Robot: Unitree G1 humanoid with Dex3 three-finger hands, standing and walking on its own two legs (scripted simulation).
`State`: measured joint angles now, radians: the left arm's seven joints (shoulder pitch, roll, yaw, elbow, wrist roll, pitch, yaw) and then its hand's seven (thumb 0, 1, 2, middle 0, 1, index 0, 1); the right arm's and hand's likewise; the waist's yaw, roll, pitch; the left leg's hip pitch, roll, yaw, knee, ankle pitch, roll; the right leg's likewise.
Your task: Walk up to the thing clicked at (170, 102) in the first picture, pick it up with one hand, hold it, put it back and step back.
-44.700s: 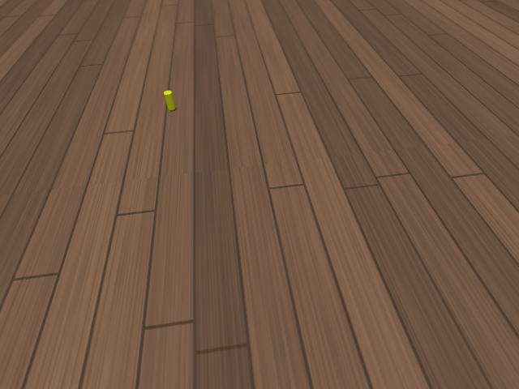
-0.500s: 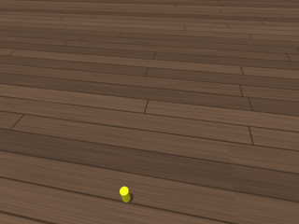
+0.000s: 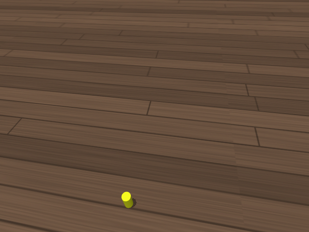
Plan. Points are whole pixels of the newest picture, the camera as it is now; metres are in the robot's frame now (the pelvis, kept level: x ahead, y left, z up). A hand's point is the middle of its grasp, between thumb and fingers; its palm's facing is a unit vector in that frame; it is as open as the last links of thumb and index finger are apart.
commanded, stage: stand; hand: left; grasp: from above
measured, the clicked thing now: (127, 200) +0.46 +0.22 -0.72
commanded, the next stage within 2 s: step back in 1.22 s
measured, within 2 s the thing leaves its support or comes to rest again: neither
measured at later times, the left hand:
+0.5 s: hand out of the picture +0.08 +0.24 -0.16, palm faces +0.02 -0.94 -0.33, open 7.4 cm
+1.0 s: hand out of the picture +0.08 +0.24 -0.16, palm faces +0.00 -0.94 -0.34, open 7.4 cm
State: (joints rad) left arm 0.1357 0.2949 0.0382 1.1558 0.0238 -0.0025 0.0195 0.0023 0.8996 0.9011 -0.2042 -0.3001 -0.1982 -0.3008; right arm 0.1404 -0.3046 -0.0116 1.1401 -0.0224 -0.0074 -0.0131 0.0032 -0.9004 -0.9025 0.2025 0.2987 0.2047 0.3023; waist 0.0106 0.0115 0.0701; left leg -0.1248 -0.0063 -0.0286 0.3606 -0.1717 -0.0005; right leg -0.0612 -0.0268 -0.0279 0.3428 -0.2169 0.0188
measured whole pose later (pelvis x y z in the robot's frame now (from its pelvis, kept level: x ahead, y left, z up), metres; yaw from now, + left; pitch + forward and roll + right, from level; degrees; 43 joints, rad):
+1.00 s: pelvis +0.01 -0.01 +0.00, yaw +0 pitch -2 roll +0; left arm 0.11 0.32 0.02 1.14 0.02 -0.01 0.01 0.00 0.90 0.90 -0.20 -0.30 -0.20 -0.30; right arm 0.11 -0.33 0.00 1.15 -0.02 -0.01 0.00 0.00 -0.90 -0.90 0.20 0.30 0.21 0.30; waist 0.00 0.01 0.06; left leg -0.12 0.01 -0.04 0.33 -0.17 -0.02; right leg -0.06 -0.01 -0.03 0.31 -0.22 0.00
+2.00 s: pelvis -0.13 +0.00 -0.02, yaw -3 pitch -3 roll +1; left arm 0.17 0.34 0.07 0.89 0.03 0.03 0.00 0.00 0.90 0.90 -0.21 -0.30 -0.20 -0.30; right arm 0.12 -0.39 -0.04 0.88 0.00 0.05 -0.01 0.00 -0.90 -0.90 0.20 0.30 0.21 0.30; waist 0.00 0.03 0.19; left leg -0.49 -0.10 -0.12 1.04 -0.48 0.01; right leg -0.26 0.01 0.03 0.65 -0.34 -0.03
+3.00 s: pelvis -0.47 +0.02 -0.03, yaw +1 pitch -3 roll +2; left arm 0.10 0.40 0.08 0.78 0.02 0.05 0.02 0.00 0.90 0.90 -0.21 -0.30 -0.20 -0.30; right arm 0.20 -0.38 -0.05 0.90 -0.03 0.05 0.00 0.00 -0.90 -0.90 0.20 0.30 0.20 0.30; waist 0.01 -0.05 0.21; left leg -0.26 -0.06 0.00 0.67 -0.35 0.02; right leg -0.44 -0.07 0.04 0.78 -0.35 0.00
